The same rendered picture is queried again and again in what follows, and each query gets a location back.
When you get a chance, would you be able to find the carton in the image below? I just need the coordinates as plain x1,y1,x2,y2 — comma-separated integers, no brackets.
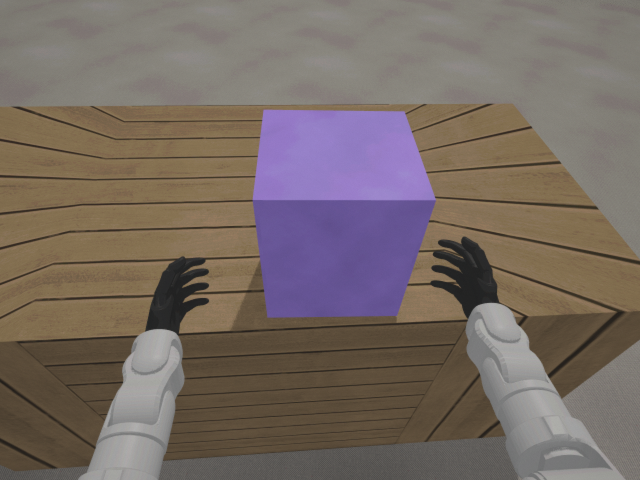
253,110,436,318

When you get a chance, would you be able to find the right robot hand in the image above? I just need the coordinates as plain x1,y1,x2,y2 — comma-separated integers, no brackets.
430,237,500,319

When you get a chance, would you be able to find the left robot forearm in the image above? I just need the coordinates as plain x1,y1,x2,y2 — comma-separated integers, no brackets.
78,329,185,480

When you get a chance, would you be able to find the left robot hand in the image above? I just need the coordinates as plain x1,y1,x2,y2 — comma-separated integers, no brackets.
145,256,209,335

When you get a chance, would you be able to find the right robot forearm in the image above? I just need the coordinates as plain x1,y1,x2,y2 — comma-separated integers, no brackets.
466,303,625,480

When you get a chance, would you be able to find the pedestal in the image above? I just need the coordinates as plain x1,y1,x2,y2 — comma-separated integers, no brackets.
0,104,640,471

